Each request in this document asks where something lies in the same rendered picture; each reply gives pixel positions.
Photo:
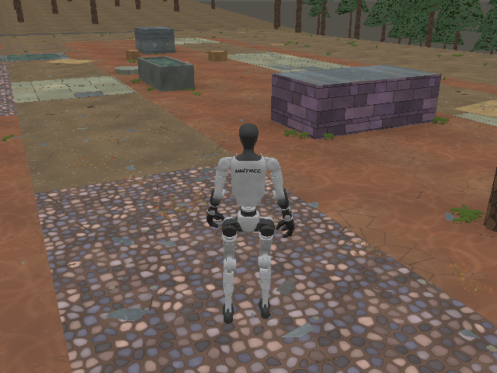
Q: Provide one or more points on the robot foot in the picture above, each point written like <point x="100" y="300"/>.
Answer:
<point x="264" y="311"/>
<point x="228" y="316"/>

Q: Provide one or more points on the right robot upper arm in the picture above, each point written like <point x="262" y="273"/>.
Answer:
<point x="273" y="165"/>

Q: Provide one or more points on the right robot foot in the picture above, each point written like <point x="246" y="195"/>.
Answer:
<point x="264" y="311"/>

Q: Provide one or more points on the robot right hand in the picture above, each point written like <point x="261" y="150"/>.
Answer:
<point x="288" y="225"/>

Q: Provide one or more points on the robot left forearm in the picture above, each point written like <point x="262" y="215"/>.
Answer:
<point x="214" y="204"/>

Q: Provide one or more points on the left robot upper arm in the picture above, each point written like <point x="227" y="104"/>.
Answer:
<point x="220" y="178"/>

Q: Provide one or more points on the left robot foot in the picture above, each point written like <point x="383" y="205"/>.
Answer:
<point x="228" y="316"/>

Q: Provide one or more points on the robot right forearm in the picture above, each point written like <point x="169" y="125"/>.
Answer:
<point x="285" y="207"/>

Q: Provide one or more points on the robot left hand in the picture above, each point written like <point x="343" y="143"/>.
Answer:
<point x="217" y="216"/>

